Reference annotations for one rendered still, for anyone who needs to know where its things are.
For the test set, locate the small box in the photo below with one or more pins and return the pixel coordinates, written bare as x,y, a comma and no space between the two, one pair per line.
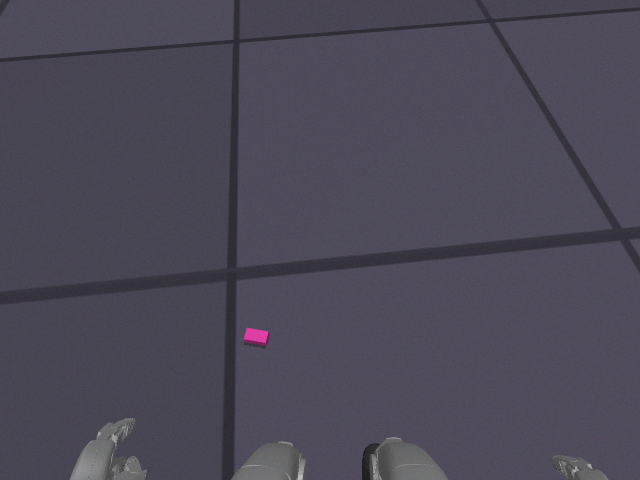
255,336

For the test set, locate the right robot hand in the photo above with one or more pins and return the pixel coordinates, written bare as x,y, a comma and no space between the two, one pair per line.
576,468

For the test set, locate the left robot hand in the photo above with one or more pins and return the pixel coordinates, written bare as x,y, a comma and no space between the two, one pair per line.
96,460

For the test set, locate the right robot foot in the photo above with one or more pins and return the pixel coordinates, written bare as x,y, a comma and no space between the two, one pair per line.
366,458

